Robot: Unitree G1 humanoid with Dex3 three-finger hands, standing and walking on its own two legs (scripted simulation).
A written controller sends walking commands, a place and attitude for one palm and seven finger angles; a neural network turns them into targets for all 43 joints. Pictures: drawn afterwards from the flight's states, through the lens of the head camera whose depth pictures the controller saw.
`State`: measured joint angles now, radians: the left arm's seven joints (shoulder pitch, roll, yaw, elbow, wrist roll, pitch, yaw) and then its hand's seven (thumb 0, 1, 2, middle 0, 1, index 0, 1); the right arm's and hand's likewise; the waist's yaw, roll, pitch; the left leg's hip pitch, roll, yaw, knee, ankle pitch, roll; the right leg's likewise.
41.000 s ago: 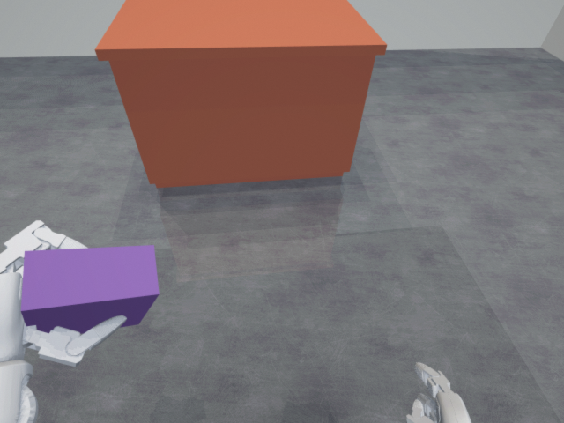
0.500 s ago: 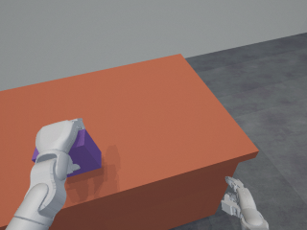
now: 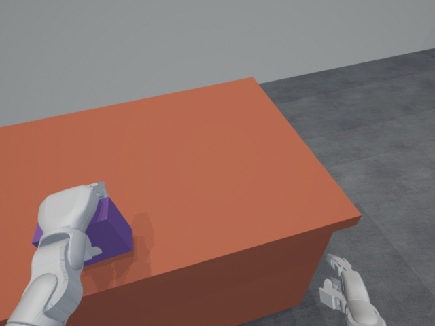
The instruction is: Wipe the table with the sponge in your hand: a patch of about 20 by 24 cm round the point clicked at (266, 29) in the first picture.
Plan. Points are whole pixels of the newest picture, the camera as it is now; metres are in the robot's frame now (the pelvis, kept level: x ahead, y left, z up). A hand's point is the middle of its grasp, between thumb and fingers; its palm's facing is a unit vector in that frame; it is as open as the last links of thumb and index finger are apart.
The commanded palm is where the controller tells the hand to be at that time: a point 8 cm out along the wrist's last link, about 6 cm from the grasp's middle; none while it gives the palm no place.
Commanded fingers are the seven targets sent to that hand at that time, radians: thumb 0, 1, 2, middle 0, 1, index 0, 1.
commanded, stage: lower the sponge onto the table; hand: left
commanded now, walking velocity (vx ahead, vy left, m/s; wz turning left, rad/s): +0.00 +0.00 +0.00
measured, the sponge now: (92, 239) +0.23 +0.29 +0.03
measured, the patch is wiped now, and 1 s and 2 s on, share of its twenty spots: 0.00 0.15 0.25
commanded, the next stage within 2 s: wipe forward along the first lane in 0.52 s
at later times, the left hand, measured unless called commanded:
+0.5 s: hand (93, 228) +0.24 +0.28 +0.07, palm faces +0.01 -0.09 -1.00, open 9.9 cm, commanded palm +0.21 +0.28 +0.12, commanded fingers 0.00 0.10 1.30 -1.20 -1.60 -1.20 -1.60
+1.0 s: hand (95, 217) +0.27 +0.29 +0.06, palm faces -0.05 -0.05 -1.00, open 9.9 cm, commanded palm +0.25 +0.29 +0.10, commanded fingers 0.00 0.10 1.30 -1.20 -1.60 -1.20 -1.60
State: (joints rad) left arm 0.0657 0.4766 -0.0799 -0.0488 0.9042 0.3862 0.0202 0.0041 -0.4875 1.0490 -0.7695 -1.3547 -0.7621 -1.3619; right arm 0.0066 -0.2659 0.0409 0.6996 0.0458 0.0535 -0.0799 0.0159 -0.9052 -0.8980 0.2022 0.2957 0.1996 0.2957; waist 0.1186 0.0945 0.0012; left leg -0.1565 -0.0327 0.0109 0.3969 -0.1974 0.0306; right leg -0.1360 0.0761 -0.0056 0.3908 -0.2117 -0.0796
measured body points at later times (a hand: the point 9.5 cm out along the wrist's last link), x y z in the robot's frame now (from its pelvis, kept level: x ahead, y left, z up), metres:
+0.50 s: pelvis +0.00 +0.01 +0.00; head -0.01 -0.04 +0.45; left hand +0.23 +0.28 +0.12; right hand +0.24 -0.20 -0.09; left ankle +0.01 +0.10 -0.74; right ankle +0.00 -0.07 -0.74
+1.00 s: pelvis -0.01 +0.00 +0.00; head -0.01 -0.04 +0.45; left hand +0.26 +0.29 +0.12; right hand +0.22 -0.21 -0.10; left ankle +0.01 +0.10 -0.74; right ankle +0.00 -0.07 -0.74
